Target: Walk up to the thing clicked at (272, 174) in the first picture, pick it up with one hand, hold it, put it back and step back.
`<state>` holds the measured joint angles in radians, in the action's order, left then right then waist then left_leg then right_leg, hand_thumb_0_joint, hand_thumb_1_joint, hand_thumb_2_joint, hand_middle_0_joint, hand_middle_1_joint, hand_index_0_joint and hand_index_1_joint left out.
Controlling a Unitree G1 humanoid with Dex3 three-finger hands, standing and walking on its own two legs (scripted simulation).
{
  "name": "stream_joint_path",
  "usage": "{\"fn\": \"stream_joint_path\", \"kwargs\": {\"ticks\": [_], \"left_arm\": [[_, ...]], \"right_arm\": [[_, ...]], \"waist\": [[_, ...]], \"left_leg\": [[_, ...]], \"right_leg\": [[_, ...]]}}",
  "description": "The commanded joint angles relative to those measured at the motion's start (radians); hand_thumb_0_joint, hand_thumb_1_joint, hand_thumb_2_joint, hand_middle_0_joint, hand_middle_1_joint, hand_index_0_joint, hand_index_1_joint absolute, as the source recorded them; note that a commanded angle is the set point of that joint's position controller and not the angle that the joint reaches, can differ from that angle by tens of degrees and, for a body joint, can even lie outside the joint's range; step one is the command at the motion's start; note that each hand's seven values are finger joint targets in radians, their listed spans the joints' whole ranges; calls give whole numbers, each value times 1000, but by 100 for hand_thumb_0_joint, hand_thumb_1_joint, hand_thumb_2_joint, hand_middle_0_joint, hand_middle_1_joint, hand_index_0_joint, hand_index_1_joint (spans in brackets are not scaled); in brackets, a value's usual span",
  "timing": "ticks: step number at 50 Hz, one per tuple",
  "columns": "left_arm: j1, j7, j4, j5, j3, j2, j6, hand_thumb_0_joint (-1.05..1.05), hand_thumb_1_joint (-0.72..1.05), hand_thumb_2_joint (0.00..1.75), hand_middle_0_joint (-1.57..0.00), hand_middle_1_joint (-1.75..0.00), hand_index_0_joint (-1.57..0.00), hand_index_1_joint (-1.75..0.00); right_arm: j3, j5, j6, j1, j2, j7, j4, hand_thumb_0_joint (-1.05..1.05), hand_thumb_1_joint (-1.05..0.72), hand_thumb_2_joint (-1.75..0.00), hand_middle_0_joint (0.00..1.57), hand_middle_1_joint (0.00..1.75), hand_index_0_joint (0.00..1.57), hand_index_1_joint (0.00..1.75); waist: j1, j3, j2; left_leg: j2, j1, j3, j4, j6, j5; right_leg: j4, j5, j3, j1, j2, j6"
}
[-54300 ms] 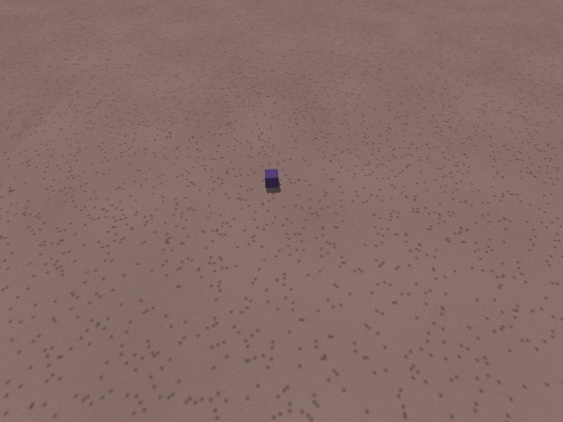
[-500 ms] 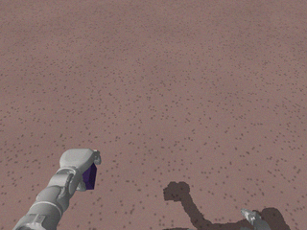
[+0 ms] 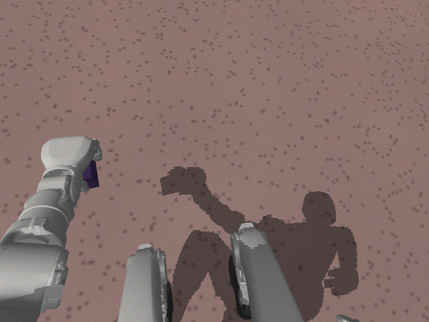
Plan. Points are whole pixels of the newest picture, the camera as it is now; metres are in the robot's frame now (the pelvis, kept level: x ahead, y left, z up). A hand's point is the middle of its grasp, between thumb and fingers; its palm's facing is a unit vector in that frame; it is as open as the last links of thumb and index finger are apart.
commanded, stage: crouch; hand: left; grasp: from above
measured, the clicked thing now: (76, 171) +0.46 +0.24 -0.17
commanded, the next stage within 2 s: lower in 1.28 s
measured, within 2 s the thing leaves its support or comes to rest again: neither
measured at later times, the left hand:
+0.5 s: hand (96, 179) +0.47 +0.24 -0.29, palm faces -0.44 -0.02 -0.90, open 7.8 cm
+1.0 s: hand (102, 182) +0.49 +0.24 -0.36, palm faces -0.46 -0.03 -0.89, open 7.7 cm
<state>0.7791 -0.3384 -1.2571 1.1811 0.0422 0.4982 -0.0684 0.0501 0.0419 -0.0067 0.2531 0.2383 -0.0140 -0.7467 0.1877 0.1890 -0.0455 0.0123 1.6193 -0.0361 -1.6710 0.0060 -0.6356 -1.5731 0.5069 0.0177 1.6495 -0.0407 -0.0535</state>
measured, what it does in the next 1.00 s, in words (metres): lowers itself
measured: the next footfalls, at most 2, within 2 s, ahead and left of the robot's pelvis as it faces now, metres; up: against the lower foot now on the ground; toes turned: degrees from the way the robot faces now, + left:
none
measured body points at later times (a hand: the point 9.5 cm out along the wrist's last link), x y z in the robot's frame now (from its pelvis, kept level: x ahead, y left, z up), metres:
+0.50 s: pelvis -0.01 -0.01 -0.13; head +0.23 +0.04 +0.24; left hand +0.49 +0.24 -0.24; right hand +0.02 -0.29 -0.23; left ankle +0.05 +0.11 -0.52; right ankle +0.10 -0.16 -0.52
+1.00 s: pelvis -0.02 +0.00 -0.19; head +0.24 +0.05 +0.17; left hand +0.50 +0.24 -0.31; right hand -0.02 -0.28 -0.28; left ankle +0.05 +0.11 -0.52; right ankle +0.10 -0.16 -0.52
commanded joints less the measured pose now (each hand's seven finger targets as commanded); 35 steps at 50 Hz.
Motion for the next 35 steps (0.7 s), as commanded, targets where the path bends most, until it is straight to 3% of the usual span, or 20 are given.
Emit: {"fn": "stream_joint_path", "kwargs": {"ticks": [1, 4, 6, 7, 10, 11, 14, 16, 18, 19, 20, 22, 24, 26, 30, 31, 35], "left_arm": [[394, -20, 104, -7, -58, 266, -16, 0, 54, 41, -84, -55, -91, -48], [411, -20, 104, 8, -91, 328, -47, 0, 57, 43, -87, -55, -94, -48], [462, -25, 107, 14, -89, 309, -67, 0, 60, 46, -89, -56, -96, -49], [525, -32, 158, 20, -102, 341, -83, 0, 62, 45, -90, -58, -97, -50], [504, -54, 90, 43, -102, 334, -93, 0, 57, 44, -87, -55, -94, -48], [563, -63, 117, 47, -114, 355, -99, 0, 55, 43, -86, -55, -93, -48], [602, -84, 108, 71, -123, 364, -101, 0, 55, 43, -87, -52, -94, -45], [640, -93, 142, 87, -152, 422, -112, 0, 53, 43, -87, -51, -93, -45], [580, -92, 72, 91, -138, 394, -106, 0, 56, 47, -90, -52, -95, -47], [624, -96, 107, 95, -158, 428, -111, 0, 58, 49, -91, -53, -96, -48], [599, -99, 40, 103, -167, 449, -104, 0, 58, 48, -91, -53, -96, -48], [629, -100, 36, 96, -159, 423, -101, 0, 58, 50, -91, -55, -96, -49], [579, -99, -54, 96, -167, 442, -87, 0, 58, 47, -91, -52, -96, -47], [604, -88, -55, 92, -154, 427, -88, 0, 58, 46, -90, -53, -96, -47], [635, -60, -27, 82, -166, 481, -103, 0, 61, 46, -92, -54, -97, -48], [593, -52, -85, 81, -151, 451, -102, 0, 61, 47, -92, -54, -98, -48], [654, -46, -28, 87, -172, 505, -129, 0, 61, 42, -91, -53, -97, -46]], "right_arm": [[62, 15, 47, 112, 223, 6, 62, 0, -89, -89, 20, 30, 20, 30], [54, 18, 57, 133, 235, 24, 63, 0, -89, -89, 20, 30, 20, 30], [46, 28, 65, 152, 240, 36, 47, 0, -89, -89, 20, 30, 20, 30], [46, 30, 69, 156, 242, 42, 46, 0, -89, -89, 20, 30, 20, 30], [39, 38, 78, 160, 250, 58, 45, 0, -89, -89, 20, 30, 20, 30], [41, 42, 80, 166, 253, 62, 39, 0, -89, -89, 20, 30, 20, 30], [34, 57, 86, 192, 263, 76, 26, 0, -90, -89, 20, 30, 20, 30], [33, 64, 83, 212, 267, 85, 11, 0, -90, -90, 20, 30, 20, 30], [25, 70, 82, 203, 262, 98, 24, 0, -90, -90, 20, 30, 20, 30], [30, 73, 81, 213, 268, 100, 15, 0, -90, -90, 20, 30, 20, 30], [26, 75, 79, 207, 270, 104, 23, 0, -90, -90, 20, 30, 20, 30], [23, 78, 78, 209, 267, 113, 26, 0, -90, -90, 20, 30, 20, 30], [23, 78, 79, 192, 274, 118, 34, 0, -90, -90, 20, 30, 20, 30], [19, 80, 78, 191, 279, 124, 31, 0, -90, -90, 20, 30, 20, 30], [20, 80, 73, 186, 281, 134, 29, 0, -90, -90, 20, 30, 20, 30], [13, 83, 73, 188, 282, 139, 38, 0, -90, -90, 20, 30, 20, 30], [9, 86, 70, 211, 292, 144, 27, 0, -90, -90, 20, 30, 20, 30]], "waist": [[7, 572, -126], [13, 600, -122], [37, 619, -150], [48, 629, -179], [49, 642, -212], [64, 660, -221], [75, 705, -292], [69, 747, -317], [73, 726, -294], [78, 730, -301], [72, 709, -299], [94, 680, -293], [88, 626, -262], [104, 618, -258], [107, 606, -229], [114, 588, -234], [126, 618, -239]], "left_leg": [[-22, -278, -36, 165, -9, 129], [-29, -227, -37, 106, -3, 109], [-27, -231, -41, 62, -8, 132], [-29, -221, -46, 52, -8, 115], [-32, -223, -45, 11, -14, 124], [-31, -214, -40, -13, -10, 117], [-30, -259, -37, -70, -25, 231], [-36, -251, -16, -119, -20, 296], [-41, -206, -1, -151, -16, 310], [-41, -190, 4, -165, -13, 305], [-44, -161, 8, -169, -12, 286], [-44, -121, 12, -187, -7, 254], [-44, -61, 14, -203, -1, 214], [-45, -42, 13, -218, 0, 208], [-51, 34, 24, -264, 12, 178], [-53, 40, 25, -269, 9, 188], [-51, 42, 19, -305, 7, 210]], "right_leg": [[45, -41, -76, -175, 26, 89], [-8, -28, -79, -147, 18, 85], [-48, -47, -83, -93, 13, 84], [-66, -36, -86, -75, 11, 86], [-112, -42, -88, -21, 3, 86], [-125, -40, -90, -8, 4, 86], [-180, -113, -88, 34, -6, 88], [-212, -159, -90, 14, 1, 90], [-224, -174, -88, 0, 2, 88], [-231, -175, -89, 4, 4, 88], [-243, -165, -90, 7, 3, 89], [-252, -149, -94, 28, 3, 87], [-266, -120, -97, 50, 4, 85], [-280, -119, -100, 66, 5, 84], [-309, -103, -103, 47, 14, 81], [-314, -112, -101, 45, 10, 80], [-345, -132, -106, 69, 11, 78]]}}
